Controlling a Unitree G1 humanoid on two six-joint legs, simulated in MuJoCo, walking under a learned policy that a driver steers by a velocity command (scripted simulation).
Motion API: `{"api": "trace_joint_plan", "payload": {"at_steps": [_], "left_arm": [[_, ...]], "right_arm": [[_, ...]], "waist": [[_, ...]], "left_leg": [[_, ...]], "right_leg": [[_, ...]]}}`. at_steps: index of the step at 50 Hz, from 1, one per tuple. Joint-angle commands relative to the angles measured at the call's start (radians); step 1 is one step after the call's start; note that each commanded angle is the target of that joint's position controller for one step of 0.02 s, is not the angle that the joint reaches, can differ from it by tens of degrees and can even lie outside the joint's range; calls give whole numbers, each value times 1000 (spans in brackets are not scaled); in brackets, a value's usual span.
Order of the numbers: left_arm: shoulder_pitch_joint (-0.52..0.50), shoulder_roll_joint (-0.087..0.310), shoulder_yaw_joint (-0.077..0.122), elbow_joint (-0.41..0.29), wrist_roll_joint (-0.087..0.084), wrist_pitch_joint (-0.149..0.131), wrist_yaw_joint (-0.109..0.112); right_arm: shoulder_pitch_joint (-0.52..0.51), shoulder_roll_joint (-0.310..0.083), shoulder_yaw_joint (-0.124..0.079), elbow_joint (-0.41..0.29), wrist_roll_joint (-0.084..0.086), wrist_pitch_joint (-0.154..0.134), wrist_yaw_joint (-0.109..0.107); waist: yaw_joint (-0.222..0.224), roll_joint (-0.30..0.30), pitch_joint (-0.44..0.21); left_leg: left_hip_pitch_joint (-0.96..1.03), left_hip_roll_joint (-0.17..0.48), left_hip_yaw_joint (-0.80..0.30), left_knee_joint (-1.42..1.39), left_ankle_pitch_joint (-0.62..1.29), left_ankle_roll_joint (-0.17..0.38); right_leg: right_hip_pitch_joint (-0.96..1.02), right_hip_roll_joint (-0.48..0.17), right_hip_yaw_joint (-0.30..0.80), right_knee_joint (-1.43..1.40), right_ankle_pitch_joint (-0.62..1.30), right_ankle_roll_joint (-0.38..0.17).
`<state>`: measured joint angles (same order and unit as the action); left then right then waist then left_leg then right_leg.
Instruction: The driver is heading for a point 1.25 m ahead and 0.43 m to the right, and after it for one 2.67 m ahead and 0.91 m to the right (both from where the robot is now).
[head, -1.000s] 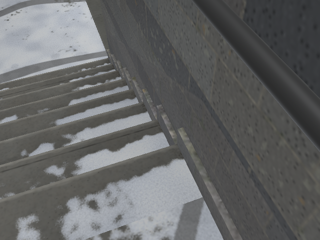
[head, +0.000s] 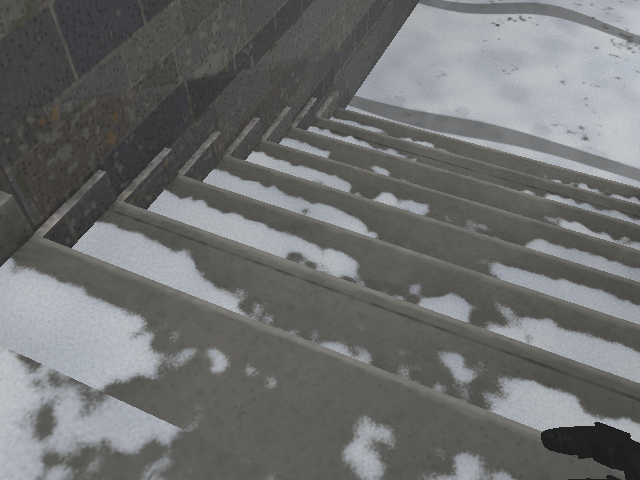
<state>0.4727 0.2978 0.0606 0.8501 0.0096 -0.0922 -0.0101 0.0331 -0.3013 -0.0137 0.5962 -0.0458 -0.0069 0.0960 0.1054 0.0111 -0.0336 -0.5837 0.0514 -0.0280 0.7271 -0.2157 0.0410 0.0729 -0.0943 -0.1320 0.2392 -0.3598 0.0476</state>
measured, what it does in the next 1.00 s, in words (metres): walks ahead, turning right: left foot, then right foot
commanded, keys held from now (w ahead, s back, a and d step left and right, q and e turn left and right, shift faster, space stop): w+e+shift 0.80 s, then w+shift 0.04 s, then w+q+shift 0.16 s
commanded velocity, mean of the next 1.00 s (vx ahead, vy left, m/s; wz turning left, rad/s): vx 1.00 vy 0.00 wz -0.70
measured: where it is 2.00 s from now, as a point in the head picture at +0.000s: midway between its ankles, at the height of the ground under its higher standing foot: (537, 256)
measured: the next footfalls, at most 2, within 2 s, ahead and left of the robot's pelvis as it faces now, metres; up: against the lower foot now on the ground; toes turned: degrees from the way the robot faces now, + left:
left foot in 0.04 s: +0.15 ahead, +0.15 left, +0.00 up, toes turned -1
right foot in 0.52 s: +0.55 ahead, -0.05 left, +0.00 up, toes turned -27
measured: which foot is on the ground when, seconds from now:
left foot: up 0.00-0.02, down 0.04-0.52, up 0.54-1.00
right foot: down 0.00-0.04, up 0.06-0.50, down 0.52-1.00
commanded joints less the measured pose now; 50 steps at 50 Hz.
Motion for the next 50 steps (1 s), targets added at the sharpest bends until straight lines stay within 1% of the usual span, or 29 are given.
{"api": "trace_joint_plan", "payload": {"at_steps": [1, 2, 3, 4, 5, 6, 8, 10, 14, 17, 20, 23, 25, 26, 27, 28, 29, 31, 33, 34, 36, 37, 38, 39, 41, 43, 46, 48, 50], "left_arm": [[-116, 238, 52, -39, 3, -9, -12], [-159, 213, 41, -40, 6, -12, -12], [-190, 25, 0, -121, -4, -19, -19], [-211, 15, -2, -177, -37, -21, -6], [-218, 60, 14, -170, -41, -8, -5], [-215, 84, 17, -152, -28, 1, -18], [-149, 64, 17, -106, 9, 38, -52], [-160, 23, 7, -115, 13, 69, -66], [-317, 8, -14, -164, -1, 90, -67], [-434, 25, -20, -209, 13, 91, -88], [-490, 9, -40, -243, 10, 88, -98], [-345, 80, -19, -202, 2, 93, -96], [93, 168, 31, -72, 0, 93, -67], [128, 195, 53, -44, -17, 92, -33], [14, 244, 59, -59, -27, 99, -20], [-46, 292, 71, -114, -8, 106, -16], [-49, 246, 72, -129, -9, 100, -6], [-118, 185, 56, -113, 1, 78, 2], [-148, 152, 38, -125, 1, 38, -6], [-163, 143, 35, -127, -4, 27, -4], [-162, 183, 47, -114, -2, 22, 1], [-149, 165, 47, -110, 9, 21, -3], [-25, 177, 54, -63, -12, 21, 12], [35, 171, 53, -45, -23, 30, 20], [10, 126, 39, -48, -36, 52, 23], [-27, 123, 31, -53, -24, 53, 24], [-41, 130, 18, -52, 14, 31, 26], [-81, 146, 16, -39, 45, 31, 41], [-244, 154, 20, -59, 28, 23, 49]], "right_arm": [[144, -114, -47, 8, 10, -36, -18], [421, -170, -72, 94, 0, -45, -42], [597, -311, -97, 123, -25, -63, -71], [555, -328, -95, 90, -10, -78, -85], [418, -242, -78, 96, -8, -71, -88], [336, -171, -62, 83, -8, -73, -88], [260, -90, -39, 87, 2, -78, -96], [305, -62, -30, 121, 12, -96, -98], [366, -47, -27, 183, 26, -129, -91], [425, -39, -18, 225, 26, -126, -105], [454, -84, -20, 251, 22, -113, -127], [414, -184, -43, 238, 21, -90, -164], [296, -231, -64, 199, -2, -58, -164], [271, -186, -62, 201, 2, -51, -140], [280, -6, -13, 145, -21, -69, -121], [270, -43, -11, 14, 14, -95, -113], [235, -102, -10, 17, -2, -122, -113], [214, -129, -12, 41, -14, -116, -118], [216, -115, -6, 48, -37, -53, -128], [181, -95, 4, 29, -31, -38, -126], [100, -16, 33, -19, -33, -30, -108], [146, -7, 29, 9, -23, -38, -102], [61, -69, 4, -24, -1, -58, -110], [4, -106, -4, -40, 1, -68, -110], [-24, -87, -1, -51, -18, -70, -71], [6, -52, 2, -39, -6, -71, -52], [-16, -48, -9, -63, 18, -65, -66], [161, -89, -33, -5, 20, -74, -88], [672, -162, -79, 166, 16, -64, -107]], "waist": [[-207, -105, 63], [-353, -36, -48], [-373, 318, -163], [-330, 375, -248], [-243, 173, -145], [-202, 97, -59], [-125, 116, 7], [-111, 122, 52], [-117, 75, 158], [-120, 48, 194], [-99, 35, 198], [6, 88, 88], [201, 97, -106], [186, -26, -85], [30, -235, -12], [-7, -251, -176], [-8, -60, -118], [-115, 133, 84], [-163, 148, 118], [-164, 108, 120], [-137, 41, 85], [-125, 11, 36], [-62, 12, 29], [-21, 20, 31], [-14, 3, 51], [-20, -66, 25], [17, -111, 51], [-77, -90, 53], [-357, -65, -23]], "left_leg": [[427, -94, 119, -168, -33, 28], [756, -85, 90, -125, -45, 21], [964, 225, -319, -318, -478, 17], [880, 347, -739, -522, -615, 6], [796, 348, -636, -493, -577, 12], [690, 329, -514, -471, -473, 11], [551, 220, -263, -499, -250, -7], [503, 212, -159, -531, -115, -8], [499, 162, 83, -617, 215, -48], [576, 144, 220, -601, 455, -45], [618, 140, 316, -556, 821, -71], [657, 180, 320, -308, 1315, -82], [493, 208, 264, 229, 1297, -52], [294, 59, 259, 639, 533, -34], [-40, -81, 185, 951, -281, -32], [-294, -121, -27, 1032, -252, -60], [-328, -52, -83, 924, -172, -48], [-178, 35, -92, 645, -124, -72], [0, 62, -71, 455, -195, -110], [86, 56, -43, 330, -168, -119], [201, 17, 39, 228, 10, -115], [215, 18, 33, 268, 241, -95], [10, 28, -49, 205, 367, -91], [-123, 26, -85, 145, 370, -87], [-25, -25, -61, -60, 581, -72], [171, -47, -14, -101, 718, -53], [318, -65, 37, -105, 678, -42], [335, -50, 31, -220, 577, -16], [628, -7, 56, -350, 563, 48]], "right_leg": [[-269, -129, 97, 101, 642, -216], [-462, -69, 69, 427, 651, -201], [-757, 79, 91, 867, -36, -173], [-851, 167, 293, 1066, -160, -196], [-901, 101, 334, 1130, -27, -200], [-903, 49, 272, 1104, 51, -190], [-833, -12, 228, 1036, 135, -154], [-843, -26, 207, 1067, 176, -133], [-904, 9, 156, 956, 356, -129], [-930, 30, 51, 822, 393, -156], [-787, 85, -56, 615, 378, -216], [-499, 190, -95, 503, 316, -248], [-51, 213, 18, 500, 156, -308], [84, 160, 141, 408, 88, -350], [117, 32, 414, 453, 311, -378], [285, -117, 869, 193, 173, -563], [203, -161, 958, 34, 16, -527], [-157, -94, 810, -20, 39, -452], [-394, -8, 653, -7, 197, -426], [-499, 63, 568, 0, 213, -414], [-560, 127, 507, -1, 395, -389], [-507, 129, 472, 79, 590, -365], [-318, 115, 534, 134, 567, -346], [-167, 105, 564, 172, 543, -343], [-240, 167, 539, 252, 382, -292], [-359, 165, 492, 293, 346, -263], [-386, 145, 467, 348, 336, -234], [-231, 169, 412, 590, 517, -228], [-262, 132, 308, 1193, 854, -220]]}}
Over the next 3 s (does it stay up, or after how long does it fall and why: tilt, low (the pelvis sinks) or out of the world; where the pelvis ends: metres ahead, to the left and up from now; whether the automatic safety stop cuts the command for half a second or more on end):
stays up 2.35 -0.89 -0.95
